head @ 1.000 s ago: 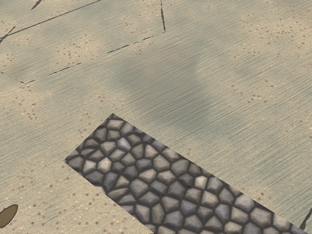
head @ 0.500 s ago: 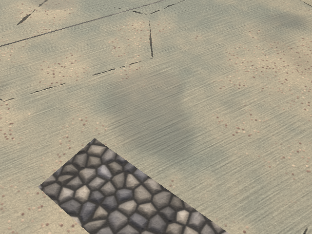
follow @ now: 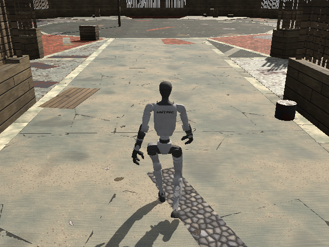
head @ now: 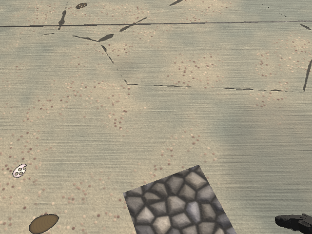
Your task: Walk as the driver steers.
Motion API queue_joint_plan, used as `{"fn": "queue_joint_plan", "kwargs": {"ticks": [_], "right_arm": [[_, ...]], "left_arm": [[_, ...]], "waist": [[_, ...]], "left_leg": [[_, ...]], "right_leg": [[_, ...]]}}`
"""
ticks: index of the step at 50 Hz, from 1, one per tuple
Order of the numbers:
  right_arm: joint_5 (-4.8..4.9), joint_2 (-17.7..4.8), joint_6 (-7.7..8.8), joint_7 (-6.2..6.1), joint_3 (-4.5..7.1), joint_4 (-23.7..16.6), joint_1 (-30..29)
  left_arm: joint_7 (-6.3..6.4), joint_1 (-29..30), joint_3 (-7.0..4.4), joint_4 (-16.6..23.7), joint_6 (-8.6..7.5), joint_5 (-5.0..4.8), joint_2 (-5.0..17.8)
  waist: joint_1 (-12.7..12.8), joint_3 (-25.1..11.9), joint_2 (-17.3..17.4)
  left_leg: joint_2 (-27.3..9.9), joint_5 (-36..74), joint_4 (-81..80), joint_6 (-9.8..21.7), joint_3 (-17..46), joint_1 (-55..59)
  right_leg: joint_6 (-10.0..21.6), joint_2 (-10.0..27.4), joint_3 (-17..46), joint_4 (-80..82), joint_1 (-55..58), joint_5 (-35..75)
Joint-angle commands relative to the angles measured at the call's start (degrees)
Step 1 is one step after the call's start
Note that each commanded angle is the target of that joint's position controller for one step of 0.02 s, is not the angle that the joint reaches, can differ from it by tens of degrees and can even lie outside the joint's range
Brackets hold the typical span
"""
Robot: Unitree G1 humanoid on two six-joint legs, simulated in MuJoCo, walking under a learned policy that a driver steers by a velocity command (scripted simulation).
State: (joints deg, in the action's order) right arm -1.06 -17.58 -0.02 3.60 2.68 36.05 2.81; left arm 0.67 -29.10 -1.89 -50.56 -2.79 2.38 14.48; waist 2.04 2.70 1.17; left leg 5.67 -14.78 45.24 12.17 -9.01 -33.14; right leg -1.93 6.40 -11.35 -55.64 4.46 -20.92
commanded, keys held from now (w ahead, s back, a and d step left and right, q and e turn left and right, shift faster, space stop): w+q+shift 0.30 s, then w+shift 0.18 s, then w+e+shift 0.24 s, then shift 0.28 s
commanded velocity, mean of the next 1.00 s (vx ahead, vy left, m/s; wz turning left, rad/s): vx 0.87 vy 0.00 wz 0.32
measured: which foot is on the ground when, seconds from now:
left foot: down 0.00-0.38, up 0.40-0.78, down 0.80-1.00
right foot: up 0.00-0.38, down 0.40-0.82, up 0.84-1.00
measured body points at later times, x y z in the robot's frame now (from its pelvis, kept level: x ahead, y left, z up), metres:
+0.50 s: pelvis +0.46 +0.01 +0.03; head +0.49 +0.03 +0.48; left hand +0.50 +0.32 -0.06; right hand +0.63 -0.24 -0.08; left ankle +0.24 +0.04 -0.57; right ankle +0.56 -0.07 -0.69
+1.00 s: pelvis +0.84 +0.19 +0.05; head +0.88 +0.21 +0.50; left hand +0.87 +0.49 -0.07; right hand +1.00 -0.04 -0.06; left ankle +0.82 +0.29 -0.69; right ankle +0.86 +0.06 -0.61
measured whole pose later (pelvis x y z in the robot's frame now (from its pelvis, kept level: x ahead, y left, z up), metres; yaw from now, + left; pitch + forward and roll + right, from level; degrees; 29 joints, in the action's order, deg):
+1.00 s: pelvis +0.84 +0.19 +0.05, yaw +15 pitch +2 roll +1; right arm -0.2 -15.4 5.6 0.8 1.4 46.2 12.9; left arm 1.0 -13.5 -3.3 -45.5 -3.9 -1.3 17.5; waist -1.0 3.6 -1.9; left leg 1.2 -11.4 23.7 2.6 -3.9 -14.1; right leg -1.6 1.3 2.6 -63.8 -31.4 -22.6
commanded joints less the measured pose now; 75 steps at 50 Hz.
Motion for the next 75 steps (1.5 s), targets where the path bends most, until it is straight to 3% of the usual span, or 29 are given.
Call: {"fn": "queue_joint_plan", "kwargs": {"ticks": [1,3,5,10,14,17,19,20,21,22,24,27,30,34,39,40,41,42,43,45,51,59,60,61,62,64,67,72,75], "right_arm": [[-0.58,-17.26,-1.48,-2.46,6.21,1.58,21.15],[-0.29,-12.35,0.24,-3.39,4.89,4.66,19.20],[-0.03,-9.78,2.00,-4.01,3.60,3.91,14.59],[0.74,-8.74,4.26,-3.21,2.97,4.66,16.91],[1.55,-10.76,4.39,-2.94,3.86,6.40,20.96],[1.51,-12.44,4.52,-3.75,4.15,7.33,20.75],[0.15,-14.81,4.74,-3.45,4.36,7.64,17.56],[-0.54,-10.06,5.46,-3.50,3.14,7.24,16.19],[1.59,0.77,5.64,-3.35,0.49,5.09,23.94],[1.00,-3.21,5.47,-3.42,-0.10,5.06,23.49],[-0.66,-6.42,4.41,-2.63,0.33,4.92,13.86],[-2.04,-2.80,3.62,-0.92,-0.93,1.65,8.55],[-3.41,-2.40,3.54,-0.41,-2.30,-2.40,2.04],[-1.34,-1.67,4.61,1.21,-4.12,-5.09,-6.41],[-2.82,-5.53,5.48,-2.11,-1.87,0.09,5.87],[-3.76,-7.11,6.17,-3.04,-1.07,1.97,13.38],[-4.80,-11.56,6.51,-3.89,0.01,3.21,22.31],[-3.24,-14.82,5.71,-3.47,1.42,3.90,24.06],[2.21,-9.89,5.56,-2.82,0.84,2.56,17.82],[1.85,-4.99,6.09,-2.75,0.05,3.31,10.52],[1.44,-3.99,6.59,-3.51,0.30,7.28,4.21],[2.51,-7.58,5.17,-4.22,1.27,12.42,9.31],[1.60,-6.91,5.20,-4.11,0.98,12.84,12.08],[0.60,-3.28,5.41,-3.84,-0.42,13.60,19.80],[1.26,-2.17,4.42,-3.39,-1.14,15.34,22.96],[2.38,-6.66,2.20,-3.43,0.26,14.29,17.29],[1.60,-4.41,-1.34,-5.52,0.32,14.30,14.68],[0.63,-1.23,-1.56,-5.78,-0.11,16.46,15.63],[-0.41,-6.94,-1.42,-5.91,0.91,14.60,10.59]], "left_arm": [[-0.95,16.10,-1.63,16.16,-4.31,-0.39,10.61],[-0.64,15.60,-0.61,15.78,-4.77,-0.16,8.57],[-0.70,12.08,-0.15,14.29,-2.31,2.02,7.72],[-1.84,26.90,1.36,20.34,-0.18,1.25,5.30],[-2.42,32.26,1.90,21.67,-0.74,-0.33,5.31],[-1.58,27.51,0.87,20.08,-1.12,-0.27,8.25],[0.14,9.10,-1.64,15.29,-1.41,-0.82,12.86],[1.49,-2.56,-3.10,12.68,-1.58,0.06,15.76],[1.28,-2.48,-3.97,11.85,-2.08,2.52,20.25],[0.04,2.79,-4.19,12.18,-1.69,1.24,17.67],[-0.86,11.17,-2.76,11.74,-1.71,0.39,9.19],[-1.19,5.76,-1.34,5.59,-2.71,-0.18,5.72],[-1.33,4.03,-1.60,3.65,-3.52,-1.72,7.11],[-1.60,5.64,-3.30,4.07,-3.97,-2.23,11.84],[-1.75,-0.85,-3.62,0.26,-3.22,-2.83,14.09],[-1.42,-0.74,-3.35,0.16,-3.21,-3.29,12.98],[-0.90,-1.54,-2.12,2.07,-3.15,-2.78,6.83],[0.08,-11.16,-1.34,2.03,-2.17,-5.35,3.24],[0.18,-7.09,-0.97,1.68,-2.61,-4.31,4.47],[0.82,5.97,-1.89,5.08,-2.46,-4.82,7.85],[-0.33,12.07,-0.12,8.76,-1.05,-2.78,0.77],[-2.12,17.19,-1.78,9.33,-1.30,-0.71,7.70],[-1.52,16.40,-2.70,9.56,-1.29,-0.54,11.20],[-0.85,15.38,-2.57,10.50,-0.74,1.15,13.14],[-1.01,13.71,-1.00,9.98,-0.16,0.40,7.52],[-2.06,19.41,-0.33,10.12,0.44,-2.08,5.81],[-1.66,27.55,-1.23,10.55,1.49,-1.23,8.22],[-0.23,28.77,-0.94,8.78,2.12,-1.65,5.74],[-0.39,23.63,-0.54,6.46,2.11,-1.28,4.06]], "waist": [[-11.71,-18.24,-0.34],[-4.84,-4.21,-6.70],[0.24,-0.80,-6.73],[-2.06,5.76,-2.91],[-5.99,1.55,1.25],[-3.77,-3.67,1.57],[7.08,-13.18,1.83],[11.97,-18.32,-1.02],[4.21,-23.54,-20.23],[3.19,-22.75,-18.75],[1.57,-7.62,-3.06],[-0.98,-1.74,-5.31],[-2.61,2.22,-5.47],[-2.05,3.50,-4.90],[-6.17,-6.47,-4.40],[-9.65,-10.36,-5.88],[-10.70,-18.63,3.35],[-7.04,-30.84,15.61],[-7.39,-26.15,10.17],[-5.74,-11.36,2.08],[0.74,-4.98,2.58],[1.36,-6.78,1.12],[1.15,-8.40,-3.27],[-1.09,-15.83,-12.41],[-0.03,-24.71,-15.72],[-0.90,-17.98,-7.00],[-4.17,-9.09,-7.15],[-5.26,-10.50,-8.13],[-1.45,-3.65,0.44]], "left_leg": [[-20.09,-17.30,-29.04,13.33,54.96,59.19],[-17.03,-5.25,-31.42,9.48,45.38,39.21],[-11.64,1.40,-31.58,8.41,36.28,25.65],[-4.79,8.26,-36.59,6.25,29.82,10.08],[-5.76,28.36,-33.67,2.17,30.46,18.55],[-7.05,46.48,-25.29,-1.11,30.25,27.85],[-6.94,53.32,-3.35,-3.27,28.37,27.22],[-4.42,40.77,14.69,-3.87,25.03,18.16],[3.84,-12.50,34.23,-5.97,20.33,-0.36],[1.56,-8.94,37.71,-5.09,18.88,-7.06],[-4.36,0.54,32.83,-5.44,16.85,-6.98],[-5.89,-2.38,26.51,-6.39,18.06,-6.22],[-9.78,-0.98,17.09,-9.19,13.07,-11.34],[-7.38,13.49,-5.83,-11.39,7.40,10.37],[-1.51,15.67,-16.24,-8.17,4.52,27.35],[-6.60,18.91,-16.11,-7.23,8.17,38.33],[-23.05,30.05,-12.83,-5.60,23.00,50.25],[-36.86,46.74,-14.71,4.18,46.01,60.00],[-29.65,39.38,-19.06,5.23,44.17,56.63],[-24.16,46.62,-21.09,3.15,27.47,41.90],[-18.23,51.04,-29.99,0.86,12.74,21.16],[-14.13,35.04,-18.48,-5.69,10.12,23.14],[-10.36,28.13,-10.69,-8.51,7.76,21.01],[-5.65,3.58,4.71,-12.45,6.67,10.52],[-4.63,-23.63,15.84,-14.71,11.78,8.10],[-8.11,-25.34,17.93,-15.33,14.71,4.80],[-9.15,-16.89,6.41,-16.62,11.81,11.66],[-7.24,2.88,-11.41,-14.84,9.10,25.34],[-12.43,-2.87,-20.81,-9.88,14.65,21.38]], "right_leg": [[1.13,-5.47,16.36,-39.37,-57.01,1.48],[1.17,-0.52,16.21,-27.29,-51.89,3.31],[-0.39,1.41,16.20,-21.67,-44.24,0.62],[-3.12,1.15,11.44,1.70,-39.63,11.91],[-0.80,-3.71,10.78,17.49,-31.75,26.59],[1.39,-7.26,10.77,24.37,-21.65,23.06],[3.28,-7.39,9.79,24.00,-3.33,14.66],[4.72,-0.33,16.65,22.14,9.61,1.08],[10.86,17.36,48.56,30.53,21.60,-14.29],[13.36,17.41,65.56,40.68,17.26,-24.62],[12.46,12.07,46.70,40.99,0.48,-15.85],[12.25,5.84,35.04,42.48,-9.19,-2.07],[14.78,4.81,32.59,47.44,-12.47,4.24],[13.24,1.17,24.27,54.64,-26.54,17.29],[7.76,-0.68,18.78,27.17,-10.34,58.56],[6.15,-2.94,18.49,14.19,-17.21,50.34],[4.98,-7.30,15.29,-5.41,-26.59,14.59],[3.73,-13.03,16.59,-25.90,-36.55,-12.31],[1.77,-8.68,22.37,-26.15,-43.34,-10.67],[0.36,-4.41,17.57,-20.16,-45.29,-5.32],[0.20,-2.92,13.89,6.99,-33.11,6.62],[5.61,-7.48,12.46,28.79,-15.67,30.15],[7.44,-3.64,15.12,28.79,-10.12,51.84],[16.76,9.44,27.89,24.32,4.20,76.34],[23.48,16.07,35.86,25.13,8.65,80.39],[19.93,11.81,32.60,28.51,-0.69,58.35],[15.26,6.86,27.54,36.28,-20.33,31.04],[12.16,2.67,22.14,37.49,-26.53,9.93],[4.22,-4.03,17.59,35.36,-28.83,-6.95]]}}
